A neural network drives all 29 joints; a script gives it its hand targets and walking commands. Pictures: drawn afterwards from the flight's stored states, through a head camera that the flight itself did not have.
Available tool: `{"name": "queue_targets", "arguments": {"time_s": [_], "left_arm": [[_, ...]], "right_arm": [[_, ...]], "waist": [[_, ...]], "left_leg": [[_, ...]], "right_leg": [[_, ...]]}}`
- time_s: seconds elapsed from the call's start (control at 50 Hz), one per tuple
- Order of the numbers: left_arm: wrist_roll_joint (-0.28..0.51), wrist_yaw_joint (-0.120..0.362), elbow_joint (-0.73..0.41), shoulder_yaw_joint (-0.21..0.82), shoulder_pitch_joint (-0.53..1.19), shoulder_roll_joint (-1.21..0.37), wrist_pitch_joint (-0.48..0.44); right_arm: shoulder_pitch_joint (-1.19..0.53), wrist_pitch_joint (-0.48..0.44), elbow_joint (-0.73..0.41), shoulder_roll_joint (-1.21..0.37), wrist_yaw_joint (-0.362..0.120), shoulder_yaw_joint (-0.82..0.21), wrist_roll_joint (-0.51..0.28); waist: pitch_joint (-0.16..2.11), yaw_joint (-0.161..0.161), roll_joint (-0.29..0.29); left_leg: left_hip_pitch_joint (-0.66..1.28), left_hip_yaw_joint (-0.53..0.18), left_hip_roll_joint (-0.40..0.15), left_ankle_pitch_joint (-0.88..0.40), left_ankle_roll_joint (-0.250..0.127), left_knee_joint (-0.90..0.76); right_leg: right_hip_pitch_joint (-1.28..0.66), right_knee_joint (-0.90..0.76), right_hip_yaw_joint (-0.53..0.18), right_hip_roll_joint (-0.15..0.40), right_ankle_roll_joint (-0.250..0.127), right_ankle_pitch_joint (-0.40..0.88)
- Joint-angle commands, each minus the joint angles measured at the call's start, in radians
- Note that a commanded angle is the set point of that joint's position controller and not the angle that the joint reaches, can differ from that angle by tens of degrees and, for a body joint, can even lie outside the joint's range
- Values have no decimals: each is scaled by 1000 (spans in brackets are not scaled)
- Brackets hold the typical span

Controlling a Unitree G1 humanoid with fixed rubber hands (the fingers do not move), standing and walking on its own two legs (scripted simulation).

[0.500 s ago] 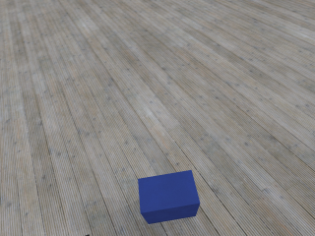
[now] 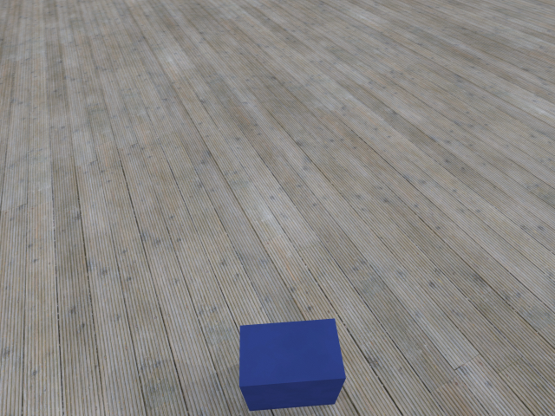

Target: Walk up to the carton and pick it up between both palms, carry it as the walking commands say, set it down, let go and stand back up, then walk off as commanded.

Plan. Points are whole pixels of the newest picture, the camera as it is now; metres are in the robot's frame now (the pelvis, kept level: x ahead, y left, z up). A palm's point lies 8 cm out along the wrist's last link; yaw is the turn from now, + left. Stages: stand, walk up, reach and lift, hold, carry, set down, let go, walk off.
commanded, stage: walk up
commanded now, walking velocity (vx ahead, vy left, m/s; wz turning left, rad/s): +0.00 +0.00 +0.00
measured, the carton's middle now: (290, 367) +0.38 +0.01 -0.63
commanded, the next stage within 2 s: stand in 0.10 s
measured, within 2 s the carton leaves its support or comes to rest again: neither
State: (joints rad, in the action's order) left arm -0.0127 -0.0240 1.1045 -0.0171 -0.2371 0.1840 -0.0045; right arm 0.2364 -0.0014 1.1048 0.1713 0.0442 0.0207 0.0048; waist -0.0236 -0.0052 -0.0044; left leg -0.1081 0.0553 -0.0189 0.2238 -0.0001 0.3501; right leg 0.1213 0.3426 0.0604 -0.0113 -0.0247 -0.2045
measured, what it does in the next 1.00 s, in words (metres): lowers itself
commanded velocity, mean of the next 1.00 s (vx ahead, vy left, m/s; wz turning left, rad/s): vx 0.00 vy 0.00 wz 0.00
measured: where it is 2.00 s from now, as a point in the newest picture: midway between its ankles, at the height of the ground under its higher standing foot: outside the picture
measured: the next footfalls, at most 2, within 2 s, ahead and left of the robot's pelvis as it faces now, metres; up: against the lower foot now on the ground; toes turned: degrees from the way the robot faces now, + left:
none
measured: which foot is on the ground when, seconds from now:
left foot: down 0.00-1.00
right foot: down 0.00-1.00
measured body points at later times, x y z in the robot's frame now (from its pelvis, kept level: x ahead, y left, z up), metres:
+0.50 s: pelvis -0.02 +0.01 -0.03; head +0.02 +0.00 +0.42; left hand +0.17 +0.23 -0.13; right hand +0.16 -0.24 -0.14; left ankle -0.02 +0.11 -0.75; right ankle -0.01 -0.10 -0.75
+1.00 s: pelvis -0.07 +0.00 -0.08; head +0.05 +0.00 +0.35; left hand +0.15 +0.22 -0.19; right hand +0.17 -0.23 -0.19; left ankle -0.02 +0.12 -0.75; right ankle -0.01 -0.10 -0.75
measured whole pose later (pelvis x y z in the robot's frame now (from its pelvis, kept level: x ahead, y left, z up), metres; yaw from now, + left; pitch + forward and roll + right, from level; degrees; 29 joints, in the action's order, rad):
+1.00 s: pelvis -0.07 +0.00 -0.08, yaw +1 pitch +15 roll +0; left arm 0.02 0.01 0.43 -0.10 0.07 0.14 0.44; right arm -0.12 0.41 0.52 0.26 -0.09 0.09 -0.02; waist -0.01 -0.01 0.00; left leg -0.87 0.05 -0.02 0.40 -0.01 1.02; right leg 0.89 1.02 0.05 0.02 -0.03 -0.39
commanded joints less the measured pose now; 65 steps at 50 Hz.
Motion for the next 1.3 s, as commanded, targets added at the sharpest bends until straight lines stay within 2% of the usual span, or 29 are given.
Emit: {"name": "queue_targets", "arguments": {"time_s": [0.0, 0.28, 0.3, 0.32, 0.34, 0.36, 0.38, 0.4, 0.42, 0.44, 0.46, 0.48, 0.5, 0.54, 0.58, 0.64, 0.7, 0.76, 0.82, 0.9, 0.98, 1.04, 1.16, 1.28], "left_arm": [[-2, -3, -13, -11, -27, 85, -7], [-3, -2, -5, -5, -45, 81, -16], [130, 31, -356, 86, 306, 129, 23], [109, 16, -635, 57, 581, 174, 103], [84, 3, -547, 34, 495, 172, 196], [109, 8, -490, 23, 408, 164, 283], [121, 16, -482, 47, 334, 134, 385], [122, 21, -492, 61, 267, 108, 477], [118, 18, -470, 60, 193, 86, 560], [106, 11, -450, 42, 132, 84, 617], [96, 10, -457, 37, 69, 75, 659], [89, 11, -490, 31, 29, 66, 678], [79, 16, -532, 21, 21, 56, 680], [48, 26, -607, 2, 66, 54, 660], [16, 36, -688, -25, 148, 61, 612], [-9, 45, -728, -46, 216, 50, 518], [-19, 51, -739, -65, 227, 35, 433], [-4, 50, -751, -66, 192, 17, 388], [15, 39, -766, -76, 189, 11, 388], [27, 29, -786, -99, 288, 33, 416], [37, 32, -761, -110, 501, 67, 444], [53, 32, -696, -115, 646, 87, 455], [74, 14, -547, -137, 898, 107, 429], [73, -15, -440, -193, 1051, 133, 352]], "right_arm": [[60, -7, -2, 87, 2, 10, 2], [121, -18, 25, 68, -1, 2, 0], [-229, -12, -326, 193, -21, -30, -54], [-570, 61, -656, 220, -17, -11, -64], [-468, 157, -562, 244, -18, -9, -60], [-399, 248, -559, 262, -33, -27, -81], [-305, 346, -517, 240, -49, -33, -88], [-229, 439, -486, 204, -59, -53, -104], [-159, 520, -440, 180, -72, -70, -99], [-107, 577, -419, 163, -82, -77, -96], [-53, 621, -428, 144, -92, -75, -94], [-26, 639, -467, 133, -93, -64, -89], [-15, 642, -500, 124, -94, -41, -76], [-32, 626, -548, 108, -95, 8, -31], [-101, 580, -608, 106, -100, 59, 25], [-178, 490, -674, 110, -109, 98, 81], [-187, 412, -699, 104, -107, 100, 63], [-181, 369, -701, 136, -108, 107, 33], [-220, 369, -697, 165, -114, 101, 7], [-356, 391, -696, 178, -129, 91, -17], [-575, 415, -658, 198, -135, 89, -33], [-733, 428, -589, 213, -131, 96, -44], [-997, 409, -412, 243, -118, 125, -53], [-1189, 332, -301, 274, -108, 147, -45]], "waist": [[-35, 8, 32], [-32, 8, 12], [192, -15, -8], [161, -19, 19], [130, -24, -13], [110, -16, -34], [94, -12, 0], [84, -12, -5], [78, -31, -3], [79, -44, -11], [142, -47, -19], [195, -37, -25], [232, -24, -27], [237, -1, -27], [218, 10, -3], [292, -1, 18], [407, -1, 14], [489, 2, 15], [495, -10, 9], [375, -17, -8], [288, -12, -17], [279, -13, -21], [340, -10, -20], [504, -23, -22]], "left_leg": [[-34, -85, -106, -124, -20, -70], [-69, -88, -100, -105, -15, -62], [-380, 9, 14, 212, -32, 146], [-403, -30, -15, 229, -40, 173], [-428, -22, -6, 295, -49, 192], [-376, 3, -1, 283, -46, 198], [-335, -2, 0, 260, -49, 214], [-326, -6, 8, 174, -56, 228], [-328, -35, 4, 102, -59, 223], [-344, -59, 5, 27, -58, 217], [-309, -76, 16, -104, -55, 221], [-286, -88, 24, -224, -51, 226], [-277, -98, 26, -299, -52, 224], [-305, -112, 22, -343, -56, 216], [-377, -122, 16, -324, -46, 244], [-455, -131, 11, -345, -25, 352], [-488, -126, 25, -369, -4, 455], [-509, -106, 39, -380, 17, 511], [-522, -81, 40, -284, 25, 525], [-590, -70, 32, 4, 20, 515], [-650, -63, 25, 252, 7, 521], [-665, -60, 24, 307, 3, 544], [-732, -58, 21, 308, 1, 585], [-798, -46, 28, 229, 9, 623]], "right_leg": [[18, -60, -94, 104, 7, 109], [18, -53, -89, 111, 8, 105], [206, 142, -109, 32, -27, -247], [218, 174, -118, 41, -30, -261], [225, 184, -80, 40, -16, -316], [317, 178, -33, 50, -5, -359], [337, 170, -52, 58, -20, -339], [365, 181, -64, 52, -24, -241], [364, 199, -70, 36, -28, -164], [350, 219, -74, 21, -27, -78], [313, 244, -67, 6, -34, 58], [268, 255, -70, -6, -41, 198], [223, 259, -85, -11, -43, 303], [186, 262, -110, -12, -36, 381], [199, 280, -121, -1, -31, 371], [296, 377, -123, 14, -28, 365], [378, 472, -119, 15, -16, 359], [428, 536, -94, -6, -10, 351], [476, 549, -69, -21, -7, 233], [546, 531, -70, -2, -3, -42], [601, 511, -89, 24, -7, -299], [630, 513, -95, 29, -10, -369], [661, 544, -99, 25, -5, -385], [663, 588, -97, 14, 8, -306]]}}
